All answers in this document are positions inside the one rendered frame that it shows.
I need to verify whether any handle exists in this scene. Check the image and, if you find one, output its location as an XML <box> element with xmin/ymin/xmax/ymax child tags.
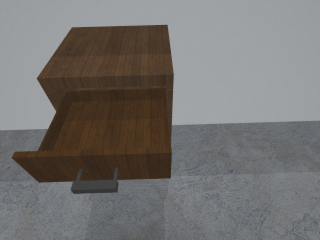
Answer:
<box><xmin>71</xmin><ymin>167</ymin><xmax>119</xmax><ymax>194</ymax></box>

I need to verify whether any cabinet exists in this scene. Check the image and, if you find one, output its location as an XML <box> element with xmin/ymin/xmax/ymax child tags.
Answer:
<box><xmin>37</xmin><ymin>25</ymin><xmax>174</xmax><ymax>147</ymax></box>

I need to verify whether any drawer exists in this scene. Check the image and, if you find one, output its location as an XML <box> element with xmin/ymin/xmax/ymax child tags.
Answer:
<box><xmin>12</xmin><ymin>88</ymin><xmax>172</xmax><ymax>183</ymax></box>

